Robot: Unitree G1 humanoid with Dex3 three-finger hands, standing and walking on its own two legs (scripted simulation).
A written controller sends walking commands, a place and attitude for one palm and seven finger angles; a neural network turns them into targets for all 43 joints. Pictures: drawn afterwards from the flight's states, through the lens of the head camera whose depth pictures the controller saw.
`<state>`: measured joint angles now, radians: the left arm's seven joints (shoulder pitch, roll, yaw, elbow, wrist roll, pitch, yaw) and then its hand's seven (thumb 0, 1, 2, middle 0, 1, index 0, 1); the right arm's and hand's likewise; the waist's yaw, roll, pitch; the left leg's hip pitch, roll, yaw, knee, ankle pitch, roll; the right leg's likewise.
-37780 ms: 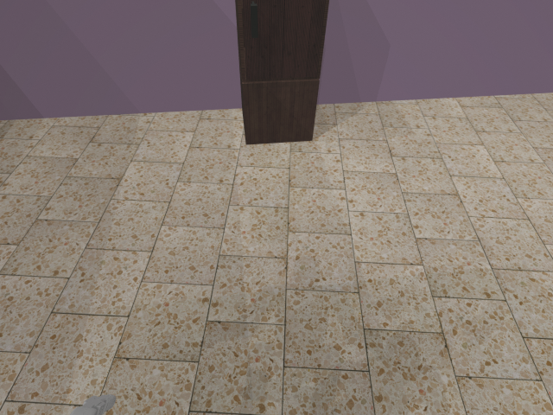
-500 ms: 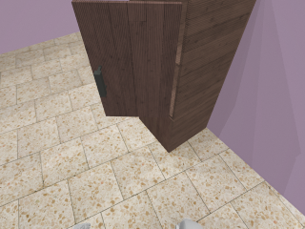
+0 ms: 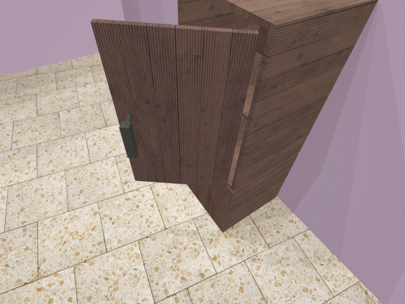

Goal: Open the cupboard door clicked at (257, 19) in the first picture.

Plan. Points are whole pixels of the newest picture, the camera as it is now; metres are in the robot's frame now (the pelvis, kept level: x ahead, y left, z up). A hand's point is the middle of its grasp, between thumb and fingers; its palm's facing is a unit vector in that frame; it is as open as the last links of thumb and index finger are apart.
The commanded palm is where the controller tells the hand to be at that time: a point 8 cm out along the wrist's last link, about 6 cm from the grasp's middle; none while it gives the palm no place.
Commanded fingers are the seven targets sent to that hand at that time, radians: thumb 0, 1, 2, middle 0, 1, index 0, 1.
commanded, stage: come to a stop and stand still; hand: left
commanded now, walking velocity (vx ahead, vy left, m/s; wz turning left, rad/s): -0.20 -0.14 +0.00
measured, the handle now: (131, 135) +0.56 +0.26 -0.05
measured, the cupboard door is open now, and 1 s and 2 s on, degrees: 53 53 53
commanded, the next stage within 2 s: look again from close up in 0.80 s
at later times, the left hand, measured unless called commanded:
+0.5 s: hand out of the picture +0.00 +0.14 -0.17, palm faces -0.02 -0.97 -0.24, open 7.4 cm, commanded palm none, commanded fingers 0.00 0.90 0.90 -0.20 -0.30 -0.20 -0.30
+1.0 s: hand out of the picture -0.04 +0.13 -0.17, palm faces -0.03 -0.98 -0.17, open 7.4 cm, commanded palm none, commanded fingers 0.00 0.90 0.90 -0.20 -0.30 -0.20 -0.30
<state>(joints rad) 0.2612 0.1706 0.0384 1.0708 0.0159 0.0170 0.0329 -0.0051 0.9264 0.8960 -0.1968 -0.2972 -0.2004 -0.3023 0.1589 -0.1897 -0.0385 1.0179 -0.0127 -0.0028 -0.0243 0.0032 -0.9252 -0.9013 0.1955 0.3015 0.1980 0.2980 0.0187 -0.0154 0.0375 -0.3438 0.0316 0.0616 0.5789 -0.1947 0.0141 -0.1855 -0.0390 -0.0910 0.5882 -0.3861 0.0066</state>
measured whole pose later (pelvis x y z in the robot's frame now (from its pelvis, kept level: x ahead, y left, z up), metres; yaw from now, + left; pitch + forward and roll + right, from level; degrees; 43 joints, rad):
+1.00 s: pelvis -0.04 -0.04 +0.01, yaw -2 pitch +0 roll +0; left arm 0.33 0.17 -0.01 1.05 0.02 -0.01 0.03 0.01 0.91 0.90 -0.20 -0.30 -0.20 -0.30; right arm 0.30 -0.15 0.02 1.07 -0.01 -0.01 -0.01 0.00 -0.91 -0.90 0.20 0.30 0.20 0.30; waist -0.01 -0.02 0.01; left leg -0.28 0.00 0.10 0.48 -0.22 0.05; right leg -0.17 0.02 -0.06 0.46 -0.30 -0.03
